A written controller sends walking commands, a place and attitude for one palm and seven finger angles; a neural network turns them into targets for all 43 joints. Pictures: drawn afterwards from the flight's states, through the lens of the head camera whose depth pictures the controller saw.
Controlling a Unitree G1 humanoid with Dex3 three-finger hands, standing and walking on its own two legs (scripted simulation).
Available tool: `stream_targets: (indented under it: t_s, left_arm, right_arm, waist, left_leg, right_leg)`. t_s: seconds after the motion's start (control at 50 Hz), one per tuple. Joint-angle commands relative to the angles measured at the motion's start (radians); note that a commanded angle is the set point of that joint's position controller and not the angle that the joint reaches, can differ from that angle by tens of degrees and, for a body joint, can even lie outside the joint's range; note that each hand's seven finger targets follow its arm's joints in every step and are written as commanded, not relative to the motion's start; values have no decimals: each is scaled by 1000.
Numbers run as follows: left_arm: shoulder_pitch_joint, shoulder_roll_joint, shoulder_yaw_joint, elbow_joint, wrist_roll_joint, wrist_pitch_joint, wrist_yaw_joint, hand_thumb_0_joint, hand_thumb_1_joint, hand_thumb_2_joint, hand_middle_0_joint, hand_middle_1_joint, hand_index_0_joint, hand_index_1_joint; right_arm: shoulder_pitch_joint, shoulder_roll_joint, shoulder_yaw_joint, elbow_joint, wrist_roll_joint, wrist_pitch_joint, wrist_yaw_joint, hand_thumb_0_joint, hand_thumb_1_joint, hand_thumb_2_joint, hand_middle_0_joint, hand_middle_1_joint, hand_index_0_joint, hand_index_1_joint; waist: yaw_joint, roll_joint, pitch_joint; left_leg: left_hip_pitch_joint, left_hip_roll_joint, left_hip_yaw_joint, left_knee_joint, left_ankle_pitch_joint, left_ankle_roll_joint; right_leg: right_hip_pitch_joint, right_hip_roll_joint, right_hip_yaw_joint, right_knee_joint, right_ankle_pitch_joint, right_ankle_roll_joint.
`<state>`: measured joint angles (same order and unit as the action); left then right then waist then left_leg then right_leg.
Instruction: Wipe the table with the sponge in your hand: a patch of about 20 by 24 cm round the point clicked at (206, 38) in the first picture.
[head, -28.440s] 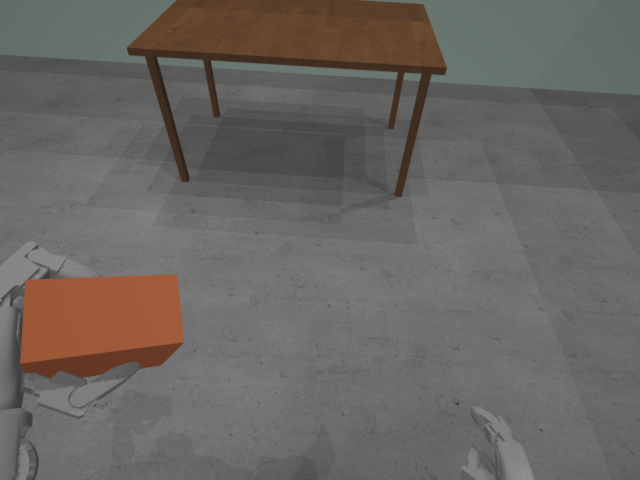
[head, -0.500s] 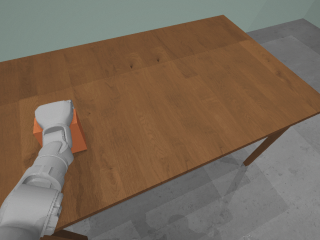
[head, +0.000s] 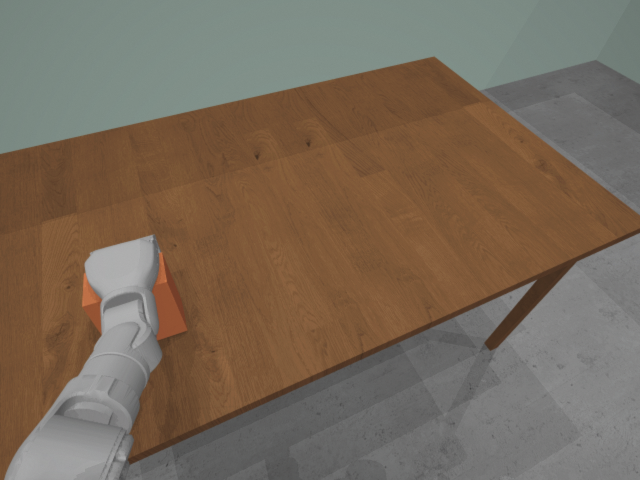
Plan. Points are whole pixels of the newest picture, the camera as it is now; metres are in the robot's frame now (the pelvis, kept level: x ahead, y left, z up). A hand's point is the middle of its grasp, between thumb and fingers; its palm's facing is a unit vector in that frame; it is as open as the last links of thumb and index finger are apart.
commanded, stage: wipe back along the middle lane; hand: left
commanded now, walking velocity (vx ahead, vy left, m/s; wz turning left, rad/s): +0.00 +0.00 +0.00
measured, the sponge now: (142, 311) +0.36 +0.29 -0.06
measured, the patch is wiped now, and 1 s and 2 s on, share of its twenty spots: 0.45 0.55 0.60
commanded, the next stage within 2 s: slide across to the third lane in 1.22 s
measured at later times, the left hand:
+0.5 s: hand (141, 314) +0.33 +0.27 -0.01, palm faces -0.06 +0.00 -1.00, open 10.7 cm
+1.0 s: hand (150, 346) +0.29 +0.24 -0.01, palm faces -0.04 -0.04 -1.00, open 10.7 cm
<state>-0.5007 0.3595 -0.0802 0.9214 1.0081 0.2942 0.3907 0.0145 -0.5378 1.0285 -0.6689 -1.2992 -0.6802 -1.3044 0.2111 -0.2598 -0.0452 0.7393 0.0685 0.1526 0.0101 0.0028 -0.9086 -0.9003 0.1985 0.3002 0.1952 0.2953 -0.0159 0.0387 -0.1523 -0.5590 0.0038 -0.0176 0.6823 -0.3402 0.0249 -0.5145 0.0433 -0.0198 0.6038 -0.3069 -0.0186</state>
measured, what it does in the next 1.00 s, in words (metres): stands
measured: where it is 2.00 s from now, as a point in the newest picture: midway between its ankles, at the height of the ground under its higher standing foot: outside the picture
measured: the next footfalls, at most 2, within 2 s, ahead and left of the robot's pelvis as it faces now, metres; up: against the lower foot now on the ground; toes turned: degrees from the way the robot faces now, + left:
none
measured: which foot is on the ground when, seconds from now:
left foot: down 0.00-1.00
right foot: down 0.00-1.00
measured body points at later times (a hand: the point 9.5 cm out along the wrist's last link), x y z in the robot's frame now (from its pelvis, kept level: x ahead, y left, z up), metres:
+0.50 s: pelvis -0.02 +0.00 +0.00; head +0.01 +0.00 +0.45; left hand +0.33 +0.26 +0.04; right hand +0.13 -0.23 -0.13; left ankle -0.01 +0.10 -0.72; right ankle -0.01 -0.11 -0.72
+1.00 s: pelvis +0.00 +0.00 +0.00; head +0.00 -0.02 +0.45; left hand +0.28 +0.24 +0.04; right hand +0.21 -0.23 -0.09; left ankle -0.01 +0.10 -0.72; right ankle -0.01 -0.11 -0.72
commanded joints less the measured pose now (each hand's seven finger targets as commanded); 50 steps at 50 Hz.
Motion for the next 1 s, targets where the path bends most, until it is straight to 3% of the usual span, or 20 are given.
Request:
stream_targets:
  t_s: [0.0,0.14,0.22,0.24,0.3,0.34,0.38,0.44,0.5,0.54,0.56,0.6,0.64,0.7,0.74,0.82,0.84,0.9,0.94,0.98]
  left_arm:
    - [-168,127,-11,-70,17,25,-17,0,100,1300,-1200,-1600,-1200,-1600]
    - [-142,110,-4,-82,5,32,-13,0,100,1300,-1200,-1600,-1200,-1600]
    - [-158,43,-68,-96,5,42,-9,0,100,1300,-1200,-1600,-1200,-1600]
    - [-170,73,-35,-101,2,44,-6,0,100,1300,-1200,-1600,-1200,-1600]
    - [-140,6,-91,-116,-2,54,-6,0,100,1300,-1200,-1600,-1200,-1600]
    - [-110,40,-47,-127,-5,59,-1,0,100,1300,-1200,-1600,-1200,-1600]
    - [-128,-20,-105,-151,-10,67,-4,0,100,1300,-1200,-1600,-1200,-1600]
    - [-37,-4,-69,-153,-20,86,-3,0,100,1300,-1200,-1600,-1200,-1600]
    - [-17,-61,-123,-198,-36,101,-7,0,100,1300,-1200,-1600,-1200,-1600]
    - [13,-20,-82,-203,-31,116,-8,0,100,1300,-1200,-1600,-1200,-1600]
    - [10,-75,-139,-231,-32,121,-13,0,100,1300,-1200,-1600,-1200,-1600]
    - [46,-84,-145,-251,-39,133,-18,0,100,1300,-1200,-1600,-1200,-1600]
    - [98,-17,-78,-265,-40,148,-21,0,100,1300,-1200,-1600,-1200,-1600]
    - [110,-90,-159,-314,-37,160,-33,0,100,1300,-1200,-1600,-1200,-1600]
    - [142,-57,-121,-332,-37,170,-39,0,100,1300,-1200,-1600,-1200,-1600]
    - [207,-104,-179,-396,-35,177,-53,0,100,1300,-1200,-1600,-1200,-1600]
    - [230,-64,-133,-406,-34,176,-52,0,100,1300,-1200,-1600,-1200,-1600]
    - [267,-116,-195,-445,-29,179,-59,0,100,1300,-1200,-1600,-1200,-1600]
    - [312,-76,-150,-472,-32,180,-58,0,100,1300,-1200,-1600,-1200,-1600]
    - [335,-109,-192,-496,-31,183,-59,0,100,1300,-1200,-1600,-1200,-1600]
  right_arm:
    - [-50,-136,-31,-118,-2,-29,-15,0,-900,-900,200,300,200,300]
    - [-79,-130,-27,-135,0,-26,-24,0,-900,-900,200,300,200,300]
    - [-95,-120,-22,-148,1,-27,-28,0,-900,-900,200,300,200,300]
    - [-101,-124,-22,-143,0,-28,-30,0,-900,-900,200,300,200,300]
    - [-109,-115,-21,-157,1,-29,-30,0,-900,-900,200,300,200,300]
    - [-121,-120,-23,-156,-1,-29,-30,0,-900,-900,200,300,200,300]
    - [-121,-112,-20,-163,0,-29,-29,0,-900,-900,200,300,200,300]
    - [-139,-118,-21,-165,0,-30,-26,0,-900,-900,200,300,200,300]
    - [-149,-111,-19,-176,4,-31,-25,0,-900,-900,200,300,200,300]
    - [-166,-118,-18,-173,4,-29,-26,0,-900,-900,200,300,200,300]
    - [-164,-111,-16,-182,4,-30,-25,0,-900,-900,200,300,200,300]
    - [-175,-110,-15,-190,8,-31,-21,0,-900,-900,200,300,200,300]
    - [-190,-119,-14,-191,7,-28,-22,0,-900,-900,200,300,200,300]
    - [-200,-110,-10,-205,10,-26,-20,0,-900,-900,200,300,200,300]
    - [-217,-113,-10,-207,11,-26,-21,0,-900,-900,200,300,200,300]
    - [-230,-106,-4,-229,11,-27,-18,0,-900,-900,200,300,200,300]
    - [-237,-109,-7,-228,12,-27,-17,0,-900,-900,200,300,200,300]
    - [-250,-103,-3,-244,12,-27,-15,0,-900,-900,200,300,200,300]
    - [-261,-106,-3,-247,12,-29,-14,0,-900,-900,200,300,200,300]
    - [-266,-100,1,-257,12,-28,-12,0,-900,-900,200,300,200,300]
  waist:
    - [2,-46,-210]
    - [17,-51,-199]
    - [7,-51,-171]
    - [12,-46,-178]
    - [11,-52,-177]
    - [31,-52,-198]
    - [16,-55,-192]
    - [43,-71,-192]
    - [32,-95,-185]
    - [48,-93,-174]
    - [35,-81,-172]
    - [42,-87,-160]
    - [66,-89,-168]
    - [46,-109,-146]
    - [61,-103,-137]
    - [62,-94,-148]
    - [74,-81,-144]
    - [65,-104,-130]
    - [83,-100,-133]
    - [74,-104,-118]
  left_leg:
    - [132,-16,1,-61,290,16]
    - [134,-14,-14,-70,233,10]
    - [137,-13,-15,-76,190,7]
    - [142,-11,-20,-77,190,7]
    - [149,-11,-19,-74,188,5]
    - [152,-10,-26,-76,194,3]
    - [165,-8,-26,-73,192,2]
    - [156,-9,-27,-75,214,2]
    - [165,-9,-22,-76,206,4]
    - [157,-11,-28,-80,209,2]
    - [168,-11,-24,-78,213,3]
    - [170,-12,-22,-78,218,5]
    - [164,-16,-26,-82,229,2]
    - [175,-16,-23,-78,235,5]
    - [177,-18,-27,-86,235,4]
    - [196,-22,-18,-76,272,6]
    - [199,-22,-25,-78,281,2]
    - [201,-24,-20,-75,282,4]
    - [202,-25,-25,-78,289,1]
    - [205,-28,-21,-74,294,2]
  right_leg:
    - [136,-8,10,-53,354,-43]
    - [95,0,7,-56,240,-49]
    - [58,2,-6,-60,172,-48]
    - [56,5,0,-59,165,-51]
    - [48,5,-10,-56,158,-50]
    - [60,8,-3,-54,154,-55]
    - [46,9,-17,-48,152,-53]
    - [74,10,-6,-48,183,-58]
    - [81,8,-15,-50,184,-52]
    - [87,9,-3,-51,182,-56]
    - [85,8,-13,-44,188,-55]
    - [95,7,-12,-49,203,-56]
    - [123,8,4,-49,222,-60]
    - [118,6,-9,-45,236,-56]
    - [129,7,4,-51,238,-60]
    - [154,3,2,-38,304,-60]
    - [156,6,15,-40,304,-65]
    - [159,2,10,-35,321,-61]
    - [174,6,25,-34,336,-67]
    - [176,1,20,-31,355,-64]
